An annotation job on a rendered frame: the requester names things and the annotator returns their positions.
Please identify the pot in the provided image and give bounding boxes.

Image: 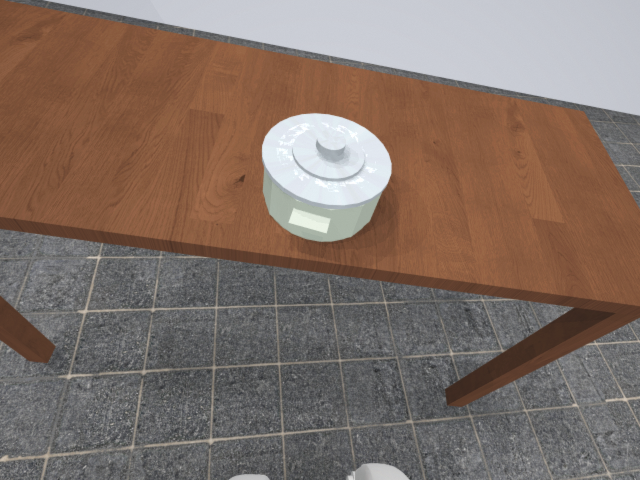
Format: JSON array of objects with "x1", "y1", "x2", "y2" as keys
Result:
[{"x1": 263, "y1": 168, "x2": 382, "y2": 242}]

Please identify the lid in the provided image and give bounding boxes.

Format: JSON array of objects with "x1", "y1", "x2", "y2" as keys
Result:
[{"x1": 262, "y1": 113, "x2": 392, "y2": 209}]

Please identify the knob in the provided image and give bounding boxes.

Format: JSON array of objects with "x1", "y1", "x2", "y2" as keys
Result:
[{"x1": 316, "y1": 130, "x2": 346, "y2": 157}]

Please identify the table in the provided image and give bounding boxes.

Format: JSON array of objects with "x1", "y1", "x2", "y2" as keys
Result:
[{"x1": 0, "y1": 0, "x2": 640, "y2": 407}]

